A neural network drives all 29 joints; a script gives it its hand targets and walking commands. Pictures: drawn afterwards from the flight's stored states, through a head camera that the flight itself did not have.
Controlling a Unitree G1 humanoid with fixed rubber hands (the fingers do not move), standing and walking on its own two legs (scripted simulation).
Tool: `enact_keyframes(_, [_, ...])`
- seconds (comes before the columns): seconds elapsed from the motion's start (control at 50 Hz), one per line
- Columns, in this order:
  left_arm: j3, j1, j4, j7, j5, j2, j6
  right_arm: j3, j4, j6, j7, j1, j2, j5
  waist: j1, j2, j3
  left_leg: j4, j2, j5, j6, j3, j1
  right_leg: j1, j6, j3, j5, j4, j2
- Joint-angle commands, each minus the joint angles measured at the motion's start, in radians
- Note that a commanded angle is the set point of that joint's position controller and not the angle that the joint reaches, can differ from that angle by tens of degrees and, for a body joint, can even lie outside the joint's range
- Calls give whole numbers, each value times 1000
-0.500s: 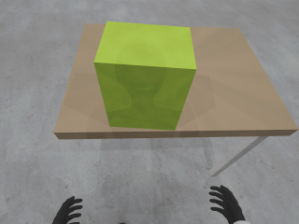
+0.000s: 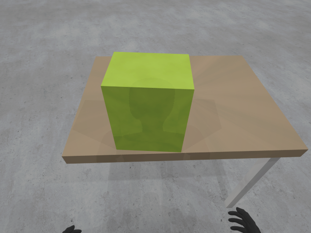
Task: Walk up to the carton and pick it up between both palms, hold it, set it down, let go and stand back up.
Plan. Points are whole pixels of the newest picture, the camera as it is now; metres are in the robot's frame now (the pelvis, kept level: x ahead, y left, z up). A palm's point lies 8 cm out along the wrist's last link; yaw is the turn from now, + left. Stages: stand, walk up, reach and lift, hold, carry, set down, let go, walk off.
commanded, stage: stand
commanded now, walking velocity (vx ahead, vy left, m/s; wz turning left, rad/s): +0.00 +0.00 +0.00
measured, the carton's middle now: (149, 105) +0.49 +0.03 +0.07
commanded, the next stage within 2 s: none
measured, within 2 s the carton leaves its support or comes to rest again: neither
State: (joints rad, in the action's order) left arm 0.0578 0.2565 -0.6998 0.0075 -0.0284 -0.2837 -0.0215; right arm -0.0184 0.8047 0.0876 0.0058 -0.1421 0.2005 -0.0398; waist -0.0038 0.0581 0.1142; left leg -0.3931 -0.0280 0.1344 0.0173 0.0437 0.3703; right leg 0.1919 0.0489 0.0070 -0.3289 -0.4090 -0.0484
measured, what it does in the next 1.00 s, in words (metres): stands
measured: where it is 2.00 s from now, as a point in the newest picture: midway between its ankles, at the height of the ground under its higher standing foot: outside the picture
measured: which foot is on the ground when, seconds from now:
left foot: down 0.00-1.00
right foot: down 0.00-1.00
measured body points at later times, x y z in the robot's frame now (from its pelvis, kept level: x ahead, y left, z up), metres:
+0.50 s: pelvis -0.01 +0.00 +0.00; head -0.05 +0.00 +0.45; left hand +0.09 +0.29 -0.11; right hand +0.10 -0.25 -0.12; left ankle +0.03 +0.14 -0.74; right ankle -0.08 -0.08 -0.74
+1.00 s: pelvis -0.03 +0.01 +0.00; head -0.06 +0.01 +0.45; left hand +0.05 +0.30 -0.13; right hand +0.07 -0.24 -0.12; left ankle +0.03 +0.14 -0.74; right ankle -0.08 -0.08 -0.74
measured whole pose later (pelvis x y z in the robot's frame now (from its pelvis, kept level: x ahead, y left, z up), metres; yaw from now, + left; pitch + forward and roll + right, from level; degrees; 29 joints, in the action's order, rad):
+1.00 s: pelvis -0.03 +0.01 +0.00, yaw +0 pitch +2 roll +0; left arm 0.06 0.26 -1.00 0.01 -0.03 -0.29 -0.05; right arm -0.02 0.94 0.07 0.02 -0.23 0.24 -0.03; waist 0.00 0.00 0.13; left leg -0.39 -0.03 0.11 0.01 0.04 0.32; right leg 0.14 0.05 0.01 -0.30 -0.41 -0.05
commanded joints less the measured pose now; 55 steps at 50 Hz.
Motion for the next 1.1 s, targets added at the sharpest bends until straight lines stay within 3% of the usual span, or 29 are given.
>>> enact_keyframes(0.0, [47, 72, 18, -21, -19, -220, -46, 80, -17, -14, 6, -42, 266, 101, 0, -155, 110, -100, -84, -250, -88, -46, -265, -56, -51, 115, 500, 43, 181])
enact_keyframes(0.16, [53, 22, -48, -20, -19, -243, -56, 79, 4, -19, 5, -44, 265, 109, -12, -97, 22, -77, -79, -253, -82, -51, -220, -48, -49, 120, 519, 59, 179])
enact_keyframes(0.18, [60, 64, -56, -21, -14, -253, -62, 82, 11, -18, 7, -40, 265, 103, -5, -105, 21, -90, -82, -235, -85, -62, -229, -33, -65, 141, 525, 68, 185])
enact_keyframes(0.2, [55, 47, -64, -16, -11, -256, -64, 78, 3, -21, 6, -32, 263, 109, -4, -147, 7, -92, -87, -212, -80, -68, -241, -2, -59, 162, 468, 86, 187])
enact_keyframes(0.22, [52, 61, -85, -16, -20, -251, -62, 79, 8, -22, 4, -22, 257, 109, -18, -127, 11, -70, -89, -175, -85, -74, -250, -8, -40, 132, 380, 89, 166])
enact_keyframes(0.24, [62, 44, -87, -19, -17, -281, -59, 81, 15, -24, 2, -26, 261, 105, -3, -92, -54, -70, -74, -151, -79, -74, -196, 1, -71, 143, 428, 101, 183])
enact_keyframes(0.28, [62, 43, -101, -15, -14, -269, -58, 84, 26, -20, 4, -29, 277, 101, 1, -102, -44, -81, -85, -167, -80, -74, -214, 8, -61, 160, 443, 100, 183])
enact_keyframes(0.34, [51, 56, -117, -16, -5, -256, -56, 82, 35, -17, 9, -54, 284, 99, -13, -123, -58, -54, -93, -155, -80, -99, -234, 26, -32, 168, 329, 115, 185])
enact_keyframes(0.42, [51, 46, -147, -16, -14, -257, -59, 87, 49, -16, 6, -40, 282, 98, -2, -89, -60, -54, -89, -160, -83, -99, -197, -26, -59, 155, 403, 117, 187])
enact_keyframes(0.48, [47, 19, -158, -14, -7, -243, -53, 88, 59, -17, 14, -29, 290, 96, -1, -138, -41, -53, -96, -177, -89, -107, -230, -15, -28, 156, 356, 118, 172])
enact_keyframes(0.54, [51, 24, -171, -13, -5, -262, -55, 80, 73, -10, 10, -64, 280, 96, -7, -122, -11, -47, -109, -264, -92, -110, -278, -29, -27, 129, 376, 80, 154])
enact_keyframes(0.58, [44, 23, -186, -12, -2, -253, -55, 83, 73, -14, 14, -27, 289, 94, -2, -143, -61, -47, -98, -197, -85, -100, -261, 3, -37, 156, 350, 121, 162])
enact_keyframes(0.6, [48, 21, -188, -12, -2, -261, -54, 78, 80, -17, 14, -61, 288, 92, -7, -111, -79, -36, -108, -213, -83, -113, -248, 6, -35, 155, 343, 115, 169])
enact_keyframes(0.62, [41, 46, -198, -14, 2, -251, -52, 84, 80, -19, 20, -67, 290, 91, -5, -151, -69, -35, -110, -173, -91, -125, -269, 5, -23, 159, 297, 109, 166])
enact_keyframes(0.64, [45, 50, -212, -15, 1, -251, -50, 81, 81, -18, 18, -42, 288, 88, 8, -151, -100, -45, -110, -211, -98, -124, -241, 2, -44, 151, 365, 119, 172])
enact_keyframes(0.66, [45, 44, -203, -13, 1, -259, -51, 78, 87, -22, 15, -45, 295, 90, 13, -115, -80, -29, -102, -152, -91, -123, -235, -21, -37, 147, 307, 120, 160])
enact_keyframes(0.68, [47, 47, -212, -15, 5, -264, -50, 79, 85, -22, 15, -53, 300, 88, 7, -139, -70, -32, -99, -151, -87, -122, -238, -20, -37, 155, 314, 116, 163])
enact_keyframes(0.7, [39, 21, -209, -9, 2, -245, -51, 80, 87, -21, 16, -58, 295, 92, -8, -114, -74, -34, -104, -175, -85, -121, -239, -7, -30, 146, 332, 120, 163])
enact_keyframes(0.74, [48, -1, -211, -11, 4, -263, -49, 80, 88, -21, 18, -47, 296, 87, -7, -157, -54, -18, -100, -160, -80, -122, -257, -25, -25, 146, 310, 116, 158])
enact_keyframes(0.76, [51, 30, -229, -16, 0, -278, -42, 77, 88, -21, 16, -35, 281, 87, -1, -107, -83, -21, -105, -169, -85, -123, -248, -17, -35, 135, 311, 118, 154])
enact_keyframes(0.78, [46, 38, -229, -16, 3, -264, -46, 77, 96, -21, 15, -56, 277, 86, -5, -126, -81, -15, -98, -157, -78, -130, -245, -18, -31, 129, 302, 113, 151])
enact_keyframes(0.8, [47, 71, -234, -17, 5, -261, -46, 79, 100, -19, 15, -34, 292, 89, 21, -174, -68, -7, -104, -154, -83, -141, -246, -37, -28, 137, 268, 102, 146])
enact_keyframes(0.84, [37, 35, -236, -13, 6, -245, -45, 81, 105, -19, 16, -56, 285, 81, -3, -120, -59, -30, -106, -176, -89, -128, -246, -32, -34, 139, 338, 109, 166])
enact_keyframes(0.92, [47, 33, -250, -16, 4, -270, -47, 76, 116, -23, 17, -72, 288, 85, -7, -150, -86, -13, -101, -158, -79, -128, -248, -26, -34, 137, 311, 108, 150])
enact_keyframes(0.96, [51, 20, -250, -13, 12, -268, -39, 77, 109, -22, 16, -42, 296, 82, 2, -111, -81, -16, -98, -126, -82, -134, -251, -16, -32, 136, 282, 111, 145])
enact_keyframes(0.98, [44, 31, -253, -14, 2, -267, -40, 81, 115, -21, 16, -41, 302, 84, 8, -162, -115, -22, -101, -119, -84, -126, -244, -2, -32, 154, 289, 125, 161])
enact_keyframes(1.0, [41, 32, -263, -16, 7, -266, -42, 76, 120, -23, 16, -63, 293, 75, -1, -140, -101, -30, -97, -148, -80, -118, -238, -22, -54, 160, 346, 138, 176])
enact_keyframes(1.04, [40, 10, -257, -16, 5, -252, -46, 79, 119, -26, 20, -76, 300, 75, -19, -116, -103, 2, -100, -119, -69, -122, -251, -15, -33, 142, 292, 128, 155])
enact_keyframes(1.08, [35, 19, -261, -15, 2, -232, -43, 76, 126, -24, 21, -67, 297, 79, -6, -108, -82, -8, -110, -132, -82, -137, -258, -38, -28, 143, 288, 127, 161])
